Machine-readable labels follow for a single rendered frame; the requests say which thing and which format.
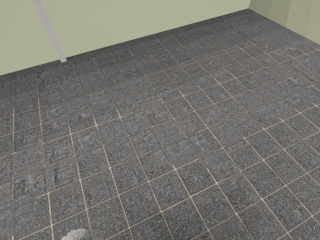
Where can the panel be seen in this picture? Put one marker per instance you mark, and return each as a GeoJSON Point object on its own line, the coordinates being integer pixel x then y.
{"type": "Point", "coordinates": [46, 22]}

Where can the left robot hand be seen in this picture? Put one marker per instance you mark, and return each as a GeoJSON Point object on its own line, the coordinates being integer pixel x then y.
{"type": "Point", "coordinates": [75, 234]}

